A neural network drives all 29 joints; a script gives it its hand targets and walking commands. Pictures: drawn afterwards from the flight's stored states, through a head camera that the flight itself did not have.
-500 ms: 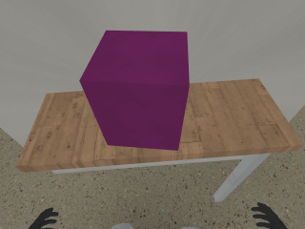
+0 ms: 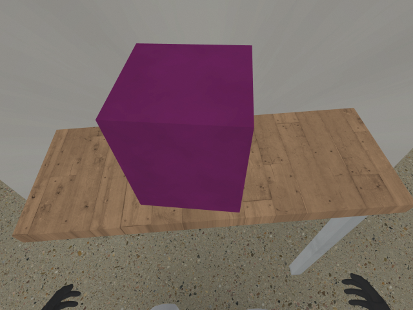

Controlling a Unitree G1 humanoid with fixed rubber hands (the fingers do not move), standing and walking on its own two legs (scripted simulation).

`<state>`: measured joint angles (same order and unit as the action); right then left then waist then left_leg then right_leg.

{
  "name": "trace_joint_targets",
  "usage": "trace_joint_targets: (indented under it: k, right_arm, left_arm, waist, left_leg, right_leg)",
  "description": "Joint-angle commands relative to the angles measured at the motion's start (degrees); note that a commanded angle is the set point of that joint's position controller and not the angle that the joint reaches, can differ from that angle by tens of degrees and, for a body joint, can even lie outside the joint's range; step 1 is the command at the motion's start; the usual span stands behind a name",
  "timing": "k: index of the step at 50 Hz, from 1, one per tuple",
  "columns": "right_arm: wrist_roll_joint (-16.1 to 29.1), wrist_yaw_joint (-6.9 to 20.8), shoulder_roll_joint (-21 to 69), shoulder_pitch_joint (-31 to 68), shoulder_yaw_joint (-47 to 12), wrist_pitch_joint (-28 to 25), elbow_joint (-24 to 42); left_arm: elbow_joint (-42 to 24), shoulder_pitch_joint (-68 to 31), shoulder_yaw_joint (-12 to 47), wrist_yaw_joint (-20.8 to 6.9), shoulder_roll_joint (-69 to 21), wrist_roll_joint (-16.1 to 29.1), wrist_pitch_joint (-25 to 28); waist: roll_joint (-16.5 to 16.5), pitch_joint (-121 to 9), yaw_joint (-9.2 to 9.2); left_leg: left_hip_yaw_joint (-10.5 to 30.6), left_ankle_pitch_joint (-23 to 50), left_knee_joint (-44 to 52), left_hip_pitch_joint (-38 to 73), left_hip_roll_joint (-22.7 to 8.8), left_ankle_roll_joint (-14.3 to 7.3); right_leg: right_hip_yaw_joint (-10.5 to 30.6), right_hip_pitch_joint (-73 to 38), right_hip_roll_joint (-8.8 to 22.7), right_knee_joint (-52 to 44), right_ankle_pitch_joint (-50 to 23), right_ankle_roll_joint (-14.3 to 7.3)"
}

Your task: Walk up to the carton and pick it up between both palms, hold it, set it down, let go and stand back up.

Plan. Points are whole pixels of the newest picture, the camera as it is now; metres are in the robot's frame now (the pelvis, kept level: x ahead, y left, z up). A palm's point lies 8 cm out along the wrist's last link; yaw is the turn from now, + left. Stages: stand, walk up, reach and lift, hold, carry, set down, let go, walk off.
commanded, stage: walk up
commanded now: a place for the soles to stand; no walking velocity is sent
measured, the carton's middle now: (190, 132) +0.40 +0.03 +0.12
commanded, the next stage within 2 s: reach and lift in 1.02 s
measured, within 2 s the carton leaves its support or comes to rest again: neither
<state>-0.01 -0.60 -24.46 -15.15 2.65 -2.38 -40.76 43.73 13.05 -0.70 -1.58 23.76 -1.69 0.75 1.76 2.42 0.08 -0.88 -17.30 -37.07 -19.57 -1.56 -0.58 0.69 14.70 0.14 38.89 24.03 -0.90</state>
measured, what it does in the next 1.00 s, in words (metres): stands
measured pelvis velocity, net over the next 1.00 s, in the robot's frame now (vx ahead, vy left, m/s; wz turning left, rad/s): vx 0.01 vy -0.01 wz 0.00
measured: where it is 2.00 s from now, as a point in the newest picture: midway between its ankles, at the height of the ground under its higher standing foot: outside the picture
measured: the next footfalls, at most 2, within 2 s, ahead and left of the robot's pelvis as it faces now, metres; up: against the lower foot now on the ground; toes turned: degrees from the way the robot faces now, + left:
none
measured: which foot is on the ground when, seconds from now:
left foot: down 0.00-1.00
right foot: down 0.00-1.00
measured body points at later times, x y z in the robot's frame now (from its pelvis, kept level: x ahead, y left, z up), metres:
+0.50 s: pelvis +0.00 -0.02 +0.00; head +0.01 -0.03 +0.45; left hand +0.11 +0.30 -0.09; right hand +0.12 -0.34 -0.10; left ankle +0.03 +0.14 -0.71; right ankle +0.00 -0.12 -0.72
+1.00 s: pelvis +0.01 -0.01 +0.00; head +0.02 -0.01 +0.45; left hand +0.13 +0.30 -0.09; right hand +0.12 -0.34 -0.09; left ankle +0.03 +0.13 -0.72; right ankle +0.00 -0.12 -0.72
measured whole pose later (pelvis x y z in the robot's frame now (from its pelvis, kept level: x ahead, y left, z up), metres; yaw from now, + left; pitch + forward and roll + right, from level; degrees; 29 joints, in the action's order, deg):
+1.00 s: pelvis +0.01 -0.01 +0.00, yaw +0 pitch -1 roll +1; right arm 0.0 -0.8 -24.7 -15.7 2.0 -2.6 -42.1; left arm 43.7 12.3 -0.7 -1.6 23.6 -1.7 0.1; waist -0.5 2.4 0.1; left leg -0.4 -17.4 -36.4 -17.7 -2.1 1.0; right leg 0.0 15.4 -0.2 38.5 21.8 -1.4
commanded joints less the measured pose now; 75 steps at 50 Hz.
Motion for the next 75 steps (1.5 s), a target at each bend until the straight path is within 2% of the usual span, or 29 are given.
trace_joint_targets:
  k: [1, 3, 5, 7, 8, 11, 13, 14, 16, 17, 20, 21, 22, 23, 25, 29, 31, 32, 33, 36, 39, 46, 51, 52, 54, 60, 64, 67, 75]
  right_arm:
    - [-1.1, -1.29, -14.28, -3.24, 3.48, -2.39, -1.33]
    - [-0.95, -1.26, -14.02, -1.54, 3.4, -2.07, -0.74]
    - [-0.53, -1.12, -11.9, 1.3, 2.72, -1.71, 0.14]
    - [-0.4, -1.02, -7.96, 3.65, 1.48, -1.21, 0.41]
    - [-0.73, -1.05, -8.07, 3.53, 1.39, -1.12, 0.37]
    - [-0.88, -0.81, -8.28, -1.56, 2.02, -2.26, -1.3]
    - [-1.18, -1.46, -11.43, -5.65, 3.06, -2.99, -1.96]
    - [-1.54, -1.76, -14.79, -7.05, 3.86, -3.09, -1.9]
    - [-1.33, -1.59, -16.86, -6.11, 4.29, -2.85, -1.96]
    - [-1.46, -1.53, -17.04, -5.2, 4.49, -2.72, -1.73]
    - [-1.15, -1.2, -14.14, 2.66, 3.53, -1.58, -0.25]
    - [-0.74, -1.05, -10.88, 4.89, 2.57, -1.36, 0.5]
    - [-0.42, -1.0, -6.97, 6.04, 1.29, -1.1, 1.07]
    - [-1.02, -1.37, -7.64, 5.52, 1.11, -0.35, 0.17]
    - [-0.38, -0.67, -9.72, 1.26, 1.73, -0.51, -1.87]
    - [-1.05, -0.92, -9.55, -5.33, 2.4, -2.28, -3.49]
    - [-1.79, -1.58, -12.59, -5.32, 2.98, -2.9, -3.24]
    - [-1.85, -1.72, -15.21, -2.84, 3.18, -3.14, -2.59]
    - [-1.56, -1.44, -15.71, -1.14, 3.23, -3.03, -2.76]
    - [-1.4, -1.0, -12.88, 3.51, 2.27, -2.16, -1.75]
    - [-0.51, -0.75, -8.37, 2.96, 0.81, -1.54, -1.95]
    - [-1.22, -0.98, -13.16, 0.88, 2.03, -2.46, -2.46]
    - [-0.7, -0.9, -10.3, 1.99, 1.17, -1.89, -2.21]
    - [-7.82, 1.93, -2.98, 18.77, 9.78, -13.21, -10.77]
    - [-8.44, 4.21, -6.8, 16.92, 11.72, -13.88, -12.8]
    - [-2.92, 2.93, -7.92, 8.53, 8.54, -14.66, -6.07]
    - [0.38, 1.14, -5.13, 5.38, 5.69, -14.66, -1.65]
    - [1.89, 0.1, -3.1, 5.23, 4.39, -13.0, 3.19]
    - [1.4, -0.13, 1.21, 6.45, 4.14, -2.86, 18.32]
  left_arm:
    - [-3.54, -0.81, -4.58, 0.94, 10.54, 0.15, 0.43]
    - [-2.83, 0.96, -4.69, 0.92, 10.5, -0.08, 0.6]
    - [-2.3, 2.56, -5.13, 0.93, 12.03, -0.41, 1.01]
    - [-1.85, 1.9, -5.21, 0.81, 13.11, -0.09, 1.44]
    - [-1.83, 2.44, -4.96, 0.76, 13.03, -0.22, 1.45]
    - [-3.28, -1.62, -4.43, 0.91, 12.45, 0.2, 1.0]
    - [-4.3, -3.03, -4.57, 0.92, 10.89, 0.63, 0.62]
    - [-5.12, -2.9, -4.67, 0.94, 10.07, 0.56, 0.47]
    - [-5.06, -2.76, -4.53, 1.01, 9.27, 0.56, -0.55]
    - [-4.74, -1.86, -4.72, 0.84, 9.86, 0.73, -0.44]
    - [-1.52, 4.94, -5.29, 0.42, 9.67, -0.03, 0.78]
    - [-1.02, 5.78, -5.91, 0.61, 11.64, -0.91, 1.29]
    - [-1.1, 4.92, -6.41, 0.77, 14.71, -1.02, 1.68]
    - [-1.2, 2.58, -6.03, 0.99, 15.3, -0.94, 1.85]
    - [-2.63, -2.59, -5.23, 0.66, 13.98, -0.7, 1.43]
    - [-3.93, -4.26, -4.46, 0.42, 11.29, 0.2, 0.5]
    - [-4.46, -3.5, -4.32, 0.44, 9.61, 0.88, 0.34]
    - [-4.33, -2.37, -4.1, 0.47, 8.39, 0.98, 0.03]
    - [-3.33, -1.83, -4.24, 0.6, 8.76, 0.93, -0.4]
    - [-1.32, 1.23, -4.54, 0.43, 10.11, 0.4, 0.32]
    - [-1.28, -2.25, -5.02, 0.44, 13.46, 0.08, 1.27]
    - [-2.15, -2.55, -4.42, 0.51, 10.38, 0.5, 0.27]
    - [-1.74, -4.03, -4.66, 0.43, 11.73, 0.39, 0.58]
    - [-17.65, -22.7, -4.56, 3.84, 7.76, -0.83, -12.56]
    - [-18.62, -20.25, -2.42, 4.48, 5.28, -1.1, -17.68]
    - [-25.02, -11.54, -5.54, 2.91, 5.32, -1.19, -19.53]
    - [-22.94, -7.15, -7.9, 0.95, 6.22, -2.05, -18.6]
    - [-24.07, -6.94, -8.03, 0.3, 6.32, -1.81, -18.42]
    - [-35.43, -11.21, -5.02, 1.51, 4.47, 2.39, -20.92]
  waist:
    - [-1.99, -9.04, 0.5]
    - [-2.1, -8.29, -0.5]
    - [-7.13, -7.16, -1.63]
    - [-12.41, -3.31, -1.84]
    - [-12.77, -2.43, -2.1]
    - [-12.45, -3.15, 0.46]
    - [-9.1, -7.62, 1.98]
    - [-3.07, -8.63, 2.12]
    - [3.21, -3.78, 1.9]
    - [2.8, -3.32, 1.53]
    - [0.64, -3.92, -3.19]
    - [-5.79, -3.72, -3.97]
    - [-15.59, -1.08, -3.95]
    - [-12.63, 2.04, -3.13]
    - [-10.58, 5.11, -0.41]
    - [-10.64, -3.15, 1.77]
    - [-6.09, -6.79, 1.61]
    - [0.6, -6.38, 0.26]
    - [2.23, -4.71, -0.06]
    - [0.69, -3.19, -2.31]
    - [-8.48, -1.49, 0.03]
    - [-1.88, -5.31, -0.75]
    - [-6.27, -4.44, 0.11]
    - [1.13, -1.86, 1.17]
    - [-0.74, 0.01, 2.95]
    - [-6.83, -12.72, 0.37]
    - [-9.68, -9.57, -1.16]
    - [-10.09, -4.25, -1.9]
    - [-7.37, 6.12, -1.27]
  left_leg:
    - [15.65, 23.72, 2.58, 11.5, -11.62, -10.82]
    - [15.59, 20.79, 2.04, 9.2, -11.76, -10.89]
    - [8.29, 15.99, -3.41, 2.27, -6.64, -7.25]
    - [-2.45, -3.53, -6.86, -7.21, 1.4, -1.78]
    - [-2.04, -12.84, -5.72, -8.19, 0.94, -1.39]
    - [-3.39, 1.42, 4.2, 2.09, 1.51, -1.89]
    - [2.32, 18.92, 4.05, 11.83, -2.7, -4.47]
    - [13.52, 24.05, 4.55, 15.29, -9.33, -8.26]
    - [25.52, 26.35, 10.15, 12.05, -20.07, -17.0]
    - [25.27, 23.16, 11.07, 10.88, -20.18, -17.35]
    - [12.02, 12.05, 3.91, 1.5, -10.51, -8.89]
    - [6.41, 10.4, -4.74, -4.25, -4.76, -4.72]
    - [-1.59, -4.5, -12.34, -13.59, 2.82, -1.39]
    - [2.63, -14.33, -12.19, -13.11, 1.4, -0.72]
    - [1.41, -15.82, -9.61, -4.41, -0.03, -1.76]
    - [-2.26, 7.61, 7.56, 9.8, 1.27, -1.35]
    - [7.49, 13.68, 8.62, 13.22, -4.76, -4.31]
    - [18.83, 13.7, 10.97, 11.2, -11.87, -7.91]
    - [20.96, 12.9, 11.84, 7.12, -15.45, -11.45]
    - [13.07, 9.69, 7.46, 0.47, -9.61, -7.03]
    - [0.92, 0.1, 0.26, -1.28, 1.02, -1.3]
    - [11.69, 13.69, 5.67, 3.91, -7.84, -6.32]
    - [3.36, 9.97, 2.33, 3.48, -1.6, -2.76]
    - [-3.02, 2.05, 3.53, 5.94, 0.32, 3.04]
    - [-3.13, -1.6, 3.01, 3.94, -0.76, 2.34]
    - [-3.62, 17.57, 2.43, 18.44, 0.78, 1.32]
    - [-3.72, 17.84, 7.22, 18.64, 3.2, 0.21]
    - [-4.3, 14.95, 11.83, 19.04, 4.19, -0.12]
    - [-6.75, 1.76, 20.02, 19.22, 3.31, -0.96]
  right_leg:
    - [1.52, 5.46, 2.25, 3.42, -15.29, -2.22]
    - [2.32, 4.19, 2.22, 0.52, -12.49, -2.57]
    - [8.09, -1.0, 5.3, -7.09, -15.46, -4.98]
    - [15.17, -7.18, 12.41, -12.8, -27.54, -9.38]
    - [15.85, -8.15, 14.05, -12.47, -32.81, -11.24]
    - [8.28, -4.19, 9.75, -6.98, -37.11, -8.41]
    - [2.88, 1.11, 5.04, 0.25, -33.21, -4.17]
    - [0.88, 7.33, 1.78, 7.12, -25.12, -2.03]
    - [-0.55, 12.31, -0.15, 12.19, 11.34, 0.06]
    - [0.75, 12.28, 0.8, 11.94, 14.57, -0.44]
    - [0.27, -1.2, 1.15, -9.52, -0.68, -2.79]
    - [9.35, -4.86, 5.05, -16.26, -3.47, -5.08]
    - [21.82, -7.56, 12.72, -23.12, -3.84, -7.72]
    - [25.45, -0.78, 17.28, -23.62, -5.8, -10.55]
    - [18.62, 7.83, 15.45, -22.4, -3.71, -12.18]
    - [6.18, 3.8, 7.91, -8.55, -22.98, -6.52]
    - [3.62, 5.36, 4.95, -1.1, -19.63, -3.55]
    - [1.9, 7.35, 1.4, 2.82, -9.02, -1.28]
    - [0.27, 5.38, 0.87, 2.27, 4.18, -0.41]
    - [3.48, -1.27, 2.88, -8.44, -2.5, -2.27]
    - [13.67, -0.45, 11.6, -16.42, -9.95, -7.65]
    - [3.64, 0.14, 3.65, -5.53, -9.8, -2.7]
    - [7.18, -0.1, 7.14, -11.1, -13.13, -5.39]
    - [-3.52, 14.17, 1.0, -4.22, -9.07, -1.26]
    - [-4.77, 13.12, -0.12, -3.51, -3.45, -2.54]
    - [-3.44, 2.58, -0.37, -7.15, -36.66, 1.58]
    - [-0.57, -5.64, -0.05, -11.56, -45.46, 2.86]
    - [0.84, -8.62, 0.28, -15.16, -43.3, 3.55]
    - [1.03, -2.6, 0.26, -23.61, -11.07, 0.77]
